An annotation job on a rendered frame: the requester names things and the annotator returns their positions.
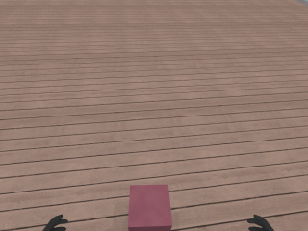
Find right robot hand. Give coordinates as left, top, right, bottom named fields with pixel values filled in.
left=247, top=214, right=274, bottom=231

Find left robot hand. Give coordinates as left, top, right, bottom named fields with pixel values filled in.
left=42, top=215, right=68, bottom=231

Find carton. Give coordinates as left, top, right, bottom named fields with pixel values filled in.
left=128, top=184, right=172, bottom=231

